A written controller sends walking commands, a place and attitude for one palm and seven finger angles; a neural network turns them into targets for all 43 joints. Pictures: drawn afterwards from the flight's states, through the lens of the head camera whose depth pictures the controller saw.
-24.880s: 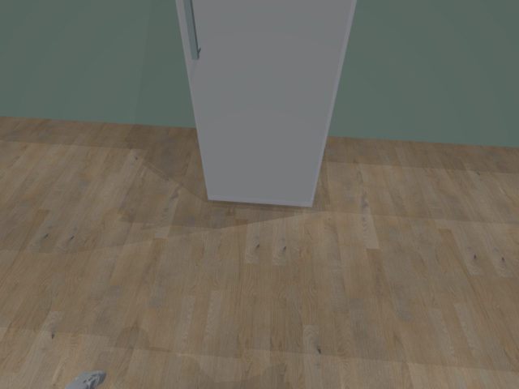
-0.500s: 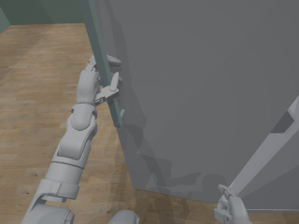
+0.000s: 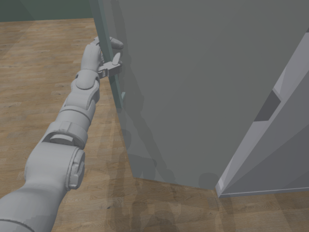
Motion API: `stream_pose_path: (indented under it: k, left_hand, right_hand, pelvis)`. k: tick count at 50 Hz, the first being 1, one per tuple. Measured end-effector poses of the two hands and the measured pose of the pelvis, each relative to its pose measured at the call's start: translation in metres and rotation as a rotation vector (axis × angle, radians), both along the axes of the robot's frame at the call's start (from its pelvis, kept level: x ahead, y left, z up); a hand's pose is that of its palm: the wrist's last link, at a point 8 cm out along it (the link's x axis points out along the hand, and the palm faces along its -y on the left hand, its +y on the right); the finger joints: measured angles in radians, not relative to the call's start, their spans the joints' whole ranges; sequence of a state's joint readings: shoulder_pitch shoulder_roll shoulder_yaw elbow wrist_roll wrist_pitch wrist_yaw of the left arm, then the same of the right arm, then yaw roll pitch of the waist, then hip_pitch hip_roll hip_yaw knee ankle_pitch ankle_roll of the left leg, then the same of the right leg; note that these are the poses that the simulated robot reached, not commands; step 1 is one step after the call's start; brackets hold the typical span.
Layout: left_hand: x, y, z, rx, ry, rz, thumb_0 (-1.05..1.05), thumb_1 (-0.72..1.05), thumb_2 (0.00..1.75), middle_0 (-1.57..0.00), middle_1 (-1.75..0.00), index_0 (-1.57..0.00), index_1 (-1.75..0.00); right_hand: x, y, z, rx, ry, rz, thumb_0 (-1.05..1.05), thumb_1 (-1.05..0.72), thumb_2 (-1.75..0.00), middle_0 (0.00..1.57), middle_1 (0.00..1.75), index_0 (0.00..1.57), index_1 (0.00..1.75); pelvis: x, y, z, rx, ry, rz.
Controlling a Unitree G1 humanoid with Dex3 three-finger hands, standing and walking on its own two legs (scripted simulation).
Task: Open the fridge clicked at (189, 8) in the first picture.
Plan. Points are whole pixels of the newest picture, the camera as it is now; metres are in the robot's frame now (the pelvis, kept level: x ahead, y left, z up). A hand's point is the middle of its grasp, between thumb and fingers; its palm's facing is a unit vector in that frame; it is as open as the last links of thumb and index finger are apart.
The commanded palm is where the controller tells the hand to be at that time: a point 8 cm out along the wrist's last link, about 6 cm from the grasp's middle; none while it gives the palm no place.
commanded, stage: stop walking and hold the door back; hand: left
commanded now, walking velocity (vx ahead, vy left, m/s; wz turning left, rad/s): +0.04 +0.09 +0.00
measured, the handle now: (110, 46) +0.50 +0.15 +0.24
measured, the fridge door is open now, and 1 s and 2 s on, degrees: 76 73 69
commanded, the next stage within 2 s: loosen the grip on the handle in 0.94 s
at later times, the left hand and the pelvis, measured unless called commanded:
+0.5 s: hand (118, 63) +0.48 +0.13 +0.20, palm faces +0.01 -0.99 -0.13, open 5.2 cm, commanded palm +0.47 +0.20 +0.18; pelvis +0.01 +0.03 +0.00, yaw -1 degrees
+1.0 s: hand (118, 63) +0.49 +0.13 +0.20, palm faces -0.02 -0.99 -0.14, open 5.2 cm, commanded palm +0.47 +0.20 +0.18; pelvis +0.05 +0.04 +0.00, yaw -2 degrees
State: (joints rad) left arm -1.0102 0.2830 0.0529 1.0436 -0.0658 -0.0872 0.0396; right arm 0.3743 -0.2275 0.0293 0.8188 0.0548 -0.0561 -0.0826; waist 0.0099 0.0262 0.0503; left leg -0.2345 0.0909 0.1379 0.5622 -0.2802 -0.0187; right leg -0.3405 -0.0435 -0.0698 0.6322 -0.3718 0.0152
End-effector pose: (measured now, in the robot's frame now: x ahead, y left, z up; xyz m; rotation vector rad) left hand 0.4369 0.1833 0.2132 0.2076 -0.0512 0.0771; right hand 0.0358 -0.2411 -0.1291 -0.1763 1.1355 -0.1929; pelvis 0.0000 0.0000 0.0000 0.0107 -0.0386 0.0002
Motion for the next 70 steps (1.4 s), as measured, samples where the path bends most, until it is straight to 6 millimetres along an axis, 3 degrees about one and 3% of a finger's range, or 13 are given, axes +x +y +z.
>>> stream_pose_path:
  k: [4, 11, 15, 26, 31, 42, 53, 57, 61, 70]
  left_hand:
    - [0.006, -0.002, -0.002, -0.021, -0.01, 0.03, -0.07, 0.71, 0.8, -0.45, -1.4, -0.45, -1.4]
    - [0.013, -0.001, -0.002, -0.06, 0.011, 0.0, -0.07, 0.73, 0.8, -0.45, -1.4, -0.46, -1.4]
    - [0.018, 0.0, -0.004, -0.074, -0.022, -0.056, -0.05, 0.73, 0.81, -0.45, -1.4, -0.46, -1.4]
    - [0.021, 0.001, -0.008, -0.068, -0.08, -0.091, -0.05, 0.73, 0.82, -0.45, -1.4, -0.43, -1.4]
    - [0.028, 0.003, -0.009, -0.048, -0.086, -0.109, -0.07, 0.72, 0.83, -0.45, -1.4, -0.44, -1.4]
    - [0.032, 0.003, -0.013, -0.057, -0.143, -0.126, -0.06, 0.73, 0.82, -0.45, -1.4, -0.43, -1.4]
    - [0.033, 0.004, -0.013, -0.028, -0.165, -0.134, -0.07, 0.73, 0.81, -0.45, -1.4, -0.41, -1.4]
    - [0.048, 0.009, -0.01, -0.091, -0.097, -0.147, -0.05, 0.63, 0.78, -0.49, -1.41, -0.43, -1.4]
    - [0.047, 0.016, -0.009, -0.12, -0.068, -0.096, -0.03, 0.47, 0.7, -0.48, -1.41, -0.44, -1.4]
    - [0.042, 0.01, -0.017, -0.057, -0.172, -0.092, -0.01, -0.2, 0.37, -0.43, -1.37, -0.34, -1.33]
  right_hand:
    - [0.001, -0.009, -0.01, -0.003, -0.024, -0.031, 0.01, -0.91, -0.89, 0.2, 0.3, 0.2, 0.3]
    - [0.022, -0.026, 0.013, -0.096, -0.138, -0.042, 0.01, -0.91, -0.89, 0.2, 0.3, 0.2, 0.3]
    - [0.034, -0.029, 0.022, -0.164, -0.191, -0.035, 0.01, -0.91, -0.89, 0.2, 0.3, 0.2, 0.3]
    - [0.071, 0.018, 0.018, -0.048, -0.191, 0.011, 0.01, -0.91, -0.89, 0.2, 0.3, 0.2, 0.3]
    - [0.087, 0.03, 0.02, -0.033, -0.21, 0.003, 0.01, -0.91, -0.89, 0.2, 0.3, 0.2, 0.3]
    - [0.11, 0.028, 0.029, -0.055, -0.227, -0.01, 0.01, -0.91, -0.89, 0.2, 0.3, 0.2, 0.3]
    - [0.119, 0.019, 0.036, -0.08, -0.227, -0.023, 0.01, -0.91, -0.89, 0.2, 0.3, 0.2, 0.3]
    - [0.114, 0.019, 0.047, -0.058, -0.264, 0.015, 0.01, -0.91, -0.89, 0.2, 0.3, 0.2, 0.3]
    - [0.101, 0.011, 0.046, -0.041, -0.298, 0.018, 0.01, -0.91, -0.89, 0.2, 0.3, 0.2, 0.3]
    - [0.057, -0.009, 0.024, -0.019, -0.165, 0.006, 0.01, -0.91, -0.89, 0.2, 0.3, 0.2, 0.3]
  pelvis:
    - [-0.005, -0.003, -0.007, -0.014, -0.015, 0.003]
    - [-0.006, 0.01, 0.0, 0.008, -0.019, -0.003]
    - [0.0, 0.024, -0.008, -0.013, -0.015, -0.007]
    - [0.017, 0.028, -0.003, -0.011, -0.002, -0.013]
    - [0.027, 0.034, 0.0, -0.009, 0.015, -0.025]
    - [0.04, 0.038, 0.002, -0.015, 0.034, -0.039]
    - [0.045, 0.036, 0.004, -0.02, 0.037, -0.047]
    - [0.041, 0.026, 0.004, 0.004, 0.083, -0.015]
    - [0.039, 0.022, 0.004, 0.0, 0.088, -0.021]
    - [0.037, 0.006, 0.0, 0.008, 0.108, -0.017]
